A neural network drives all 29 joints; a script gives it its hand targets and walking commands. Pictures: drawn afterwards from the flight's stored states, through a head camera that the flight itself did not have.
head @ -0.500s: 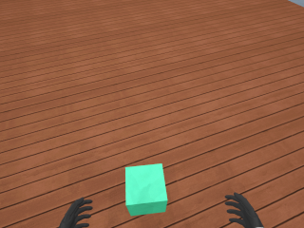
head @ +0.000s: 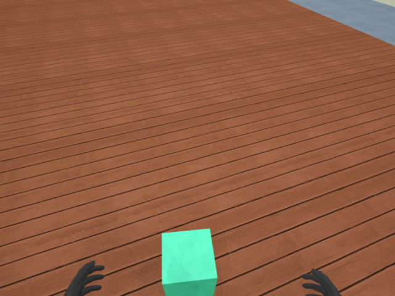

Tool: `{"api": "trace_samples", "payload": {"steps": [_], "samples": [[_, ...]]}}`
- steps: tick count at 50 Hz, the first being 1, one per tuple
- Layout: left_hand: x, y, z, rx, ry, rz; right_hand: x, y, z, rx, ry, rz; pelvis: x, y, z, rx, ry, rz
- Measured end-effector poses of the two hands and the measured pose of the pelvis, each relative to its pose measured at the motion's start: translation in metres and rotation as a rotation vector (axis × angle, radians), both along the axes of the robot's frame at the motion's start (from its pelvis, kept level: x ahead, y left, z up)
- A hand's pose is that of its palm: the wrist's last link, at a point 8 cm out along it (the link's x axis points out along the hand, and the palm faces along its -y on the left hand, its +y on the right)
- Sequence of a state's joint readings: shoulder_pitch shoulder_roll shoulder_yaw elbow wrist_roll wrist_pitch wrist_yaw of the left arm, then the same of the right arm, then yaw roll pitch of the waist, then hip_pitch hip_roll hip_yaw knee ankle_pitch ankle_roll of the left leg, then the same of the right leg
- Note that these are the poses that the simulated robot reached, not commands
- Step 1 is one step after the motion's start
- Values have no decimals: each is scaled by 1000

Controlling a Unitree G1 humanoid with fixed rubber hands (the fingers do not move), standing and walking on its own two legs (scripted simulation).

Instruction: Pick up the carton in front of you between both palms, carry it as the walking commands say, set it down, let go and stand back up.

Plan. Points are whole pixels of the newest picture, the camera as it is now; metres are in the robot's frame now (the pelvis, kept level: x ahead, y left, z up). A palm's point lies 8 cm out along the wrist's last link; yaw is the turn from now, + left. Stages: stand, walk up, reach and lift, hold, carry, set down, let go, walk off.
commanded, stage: stand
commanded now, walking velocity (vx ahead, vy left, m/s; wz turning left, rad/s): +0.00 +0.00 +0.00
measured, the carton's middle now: (188, 265) +0.43 +0.05 -0.65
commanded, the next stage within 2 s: none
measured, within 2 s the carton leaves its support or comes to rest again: neither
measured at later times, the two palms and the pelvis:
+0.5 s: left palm out of the picture +0.10 +0.29 -0.10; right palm out of the picture +0.12 -0.26 -0.09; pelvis -0.01 +0.02 +0.00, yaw +1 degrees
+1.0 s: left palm out of the picture +0.05 +0.30 -0.11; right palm out of the picture +0.08 -0.27 -0.10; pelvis -0.02 +0.01 +0.00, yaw +2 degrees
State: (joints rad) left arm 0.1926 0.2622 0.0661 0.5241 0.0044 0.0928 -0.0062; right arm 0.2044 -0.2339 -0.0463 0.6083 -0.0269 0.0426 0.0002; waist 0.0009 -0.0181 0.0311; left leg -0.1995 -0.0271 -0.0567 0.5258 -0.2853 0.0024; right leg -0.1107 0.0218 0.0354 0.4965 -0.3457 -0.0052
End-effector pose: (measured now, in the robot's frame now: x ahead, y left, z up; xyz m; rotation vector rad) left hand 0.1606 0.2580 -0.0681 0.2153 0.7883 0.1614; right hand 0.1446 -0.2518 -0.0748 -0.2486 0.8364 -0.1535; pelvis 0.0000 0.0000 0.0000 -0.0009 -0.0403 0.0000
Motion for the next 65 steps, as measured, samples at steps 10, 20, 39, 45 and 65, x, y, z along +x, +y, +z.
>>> {"api": "trace_samples", "payload": {"steps": [10,20,39,45,65], "samples": [[-28,27,-21,32,72,49,-13,-19,0,-89,47,-44,2,9,0,-10,13,5],[-53,33,-31,34,141,60,-23,-8,-10,-72,91,-40,-2,14,0,-13,4,13],[-92,43,-35,53,212,94,-51,-13,-17,-75,165,-45,-16,14,3,-12,-16,32],[-104,43,-36,56,236,103,-61,-16,-19,-77,190,-47,-20,13,4,-11,-20,37],[-129,40,-39,64,293,126,-79,-26,-26,-80,250,-47,-29,5,5,-9,-22,51]]}}
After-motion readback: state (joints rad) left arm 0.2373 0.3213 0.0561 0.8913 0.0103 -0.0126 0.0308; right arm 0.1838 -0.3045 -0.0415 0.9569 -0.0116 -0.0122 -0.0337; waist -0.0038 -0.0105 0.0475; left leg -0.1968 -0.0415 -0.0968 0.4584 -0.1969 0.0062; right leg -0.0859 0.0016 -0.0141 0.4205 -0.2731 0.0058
